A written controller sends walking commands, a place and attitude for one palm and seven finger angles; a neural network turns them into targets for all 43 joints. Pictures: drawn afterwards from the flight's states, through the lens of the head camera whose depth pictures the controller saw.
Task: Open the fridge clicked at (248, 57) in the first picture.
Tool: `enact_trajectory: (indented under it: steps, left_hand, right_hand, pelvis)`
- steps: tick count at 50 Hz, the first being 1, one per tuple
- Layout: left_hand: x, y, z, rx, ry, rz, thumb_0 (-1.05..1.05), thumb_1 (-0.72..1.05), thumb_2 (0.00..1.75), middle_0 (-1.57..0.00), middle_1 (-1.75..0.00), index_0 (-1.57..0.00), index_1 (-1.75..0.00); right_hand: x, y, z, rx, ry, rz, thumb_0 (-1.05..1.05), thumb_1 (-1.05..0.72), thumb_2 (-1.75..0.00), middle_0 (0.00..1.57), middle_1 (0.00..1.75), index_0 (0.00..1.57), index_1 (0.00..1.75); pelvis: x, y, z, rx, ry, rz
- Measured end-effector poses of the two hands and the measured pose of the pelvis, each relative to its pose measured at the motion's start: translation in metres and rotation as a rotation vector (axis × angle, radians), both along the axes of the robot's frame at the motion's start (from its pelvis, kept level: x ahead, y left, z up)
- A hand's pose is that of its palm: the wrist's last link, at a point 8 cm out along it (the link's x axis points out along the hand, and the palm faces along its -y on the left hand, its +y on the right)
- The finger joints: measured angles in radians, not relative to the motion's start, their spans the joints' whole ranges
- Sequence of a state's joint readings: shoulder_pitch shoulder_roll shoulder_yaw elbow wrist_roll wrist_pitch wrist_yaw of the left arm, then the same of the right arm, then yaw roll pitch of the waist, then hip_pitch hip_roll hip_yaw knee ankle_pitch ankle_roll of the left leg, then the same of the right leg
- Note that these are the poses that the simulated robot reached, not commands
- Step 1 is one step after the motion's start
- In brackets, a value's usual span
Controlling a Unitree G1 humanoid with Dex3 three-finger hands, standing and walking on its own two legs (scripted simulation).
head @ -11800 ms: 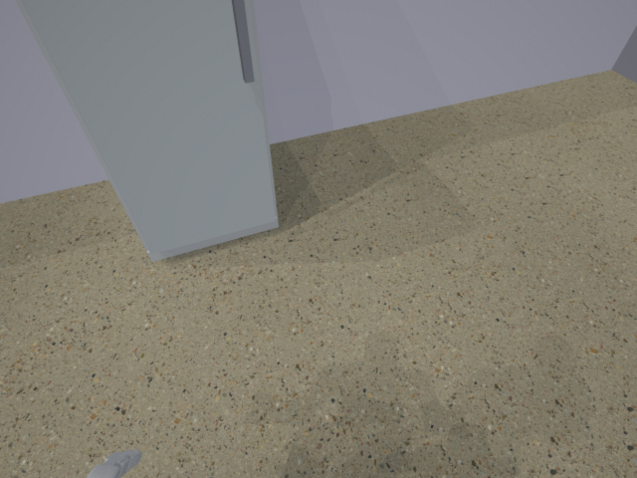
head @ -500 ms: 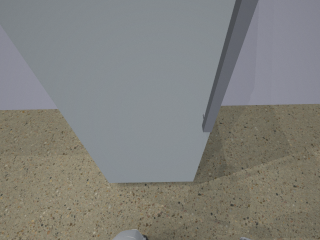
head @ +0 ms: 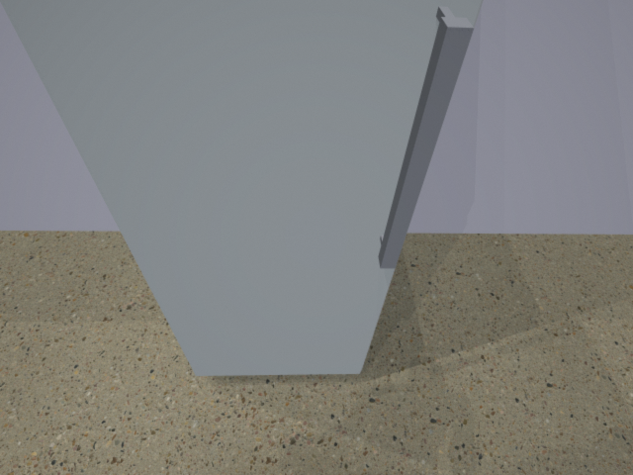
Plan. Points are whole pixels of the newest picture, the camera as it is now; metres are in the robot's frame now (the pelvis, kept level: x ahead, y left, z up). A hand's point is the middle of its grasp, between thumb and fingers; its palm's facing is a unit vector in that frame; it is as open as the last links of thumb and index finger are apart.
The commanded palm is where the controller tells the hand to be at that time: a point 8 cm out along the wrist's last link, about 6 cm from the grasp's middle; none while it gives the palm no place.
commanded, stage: come to a stop and stand still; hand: right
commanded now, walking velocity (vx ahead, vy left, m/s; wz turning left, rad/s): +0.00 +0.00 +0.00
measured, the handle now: (408, 166) +0.48 -0.09 +0.15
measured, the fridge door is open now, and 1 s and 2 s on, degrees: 0 0 0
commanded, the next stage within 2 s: look again from close up in 0.60 s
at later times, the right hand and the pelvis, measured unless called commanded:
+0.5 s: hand out of the picture +0.01 -0.19 -0.17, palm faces +0.01 +0.97 -0.25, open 7.4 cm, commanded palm none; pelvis -0.02 +0.02 +0.01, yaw -1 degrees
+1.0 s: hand out of the picture +0.07 -0.24 -0.15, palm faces +0.01 +0.95 -0.32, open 7.4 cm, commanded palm none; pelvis -0.02 -0.01 +0.00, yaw -1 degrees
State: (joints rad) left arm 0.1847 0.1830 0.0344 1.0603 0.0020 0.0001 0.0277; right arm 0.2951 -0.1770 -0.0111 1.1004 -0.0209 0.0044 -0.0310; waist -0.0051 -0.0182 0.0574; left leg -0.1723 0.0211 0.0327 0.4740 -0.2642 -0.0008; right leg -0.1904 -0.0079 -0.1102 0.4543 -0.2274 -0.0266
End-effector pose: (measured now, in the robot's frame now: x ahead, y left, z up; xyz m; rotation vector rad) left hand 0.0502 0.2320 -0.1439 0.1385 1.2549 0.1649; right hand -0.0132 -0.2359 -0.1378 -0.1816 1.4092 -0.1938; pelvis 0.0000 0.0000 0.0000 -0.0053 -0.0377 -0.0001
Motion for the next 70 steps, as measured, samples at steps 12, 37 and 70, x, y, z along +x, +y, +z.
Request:
enact_trajectory:
  steps: [12, 37, 70]
  left_hand:
    - [-0.058, 0.026, 0.006, 0.027, 0.105, 0.005, 0.00, 0.91, 0.90, -0.21, -0.30, -0.20, -0.30]
    - [-0.006, 0.033, 0.012, 0.081, -0.058, -0.038, 0.01, 0.91, 0.90, -0.20, -0.30, -0.20, -0.30]
    - [-0.031, 0.036, 0.028, 0.134, -0.018, -0.094, 0.01, 0.90, 0.90, -0.21, -0.30, -0.20, -0.30]
  right_hand:
    - [-0.001, 0.006, 0.003, 0.002, -0.058, 0.020, 0.00, -0.91, -0.90, 0.20, 0.30, 0.20, 0.30]
    - [0.059, -0.031, 0.011, -0.074, -0.215, 0.076, 0.00, -0.91, -0.90, 0.20, 0.30, 0.20, 0.30]
    - [-0.007, -0.067, 0.012, -0.081, -0.121, 0.070, 0.01, -0.90, -0.90, 0.20, 0.30, 0.20, 0.30]
  pelvis:
    - [-0.020, 0.014, 0.005, -0.001, -0.008, -0.006]
    - [-0.001, 0.002, -0.004, 0.010, 0.002, -0.021]
    - [-0.041, -0.017, 0.002, 0.012, -0.022, -0.036]
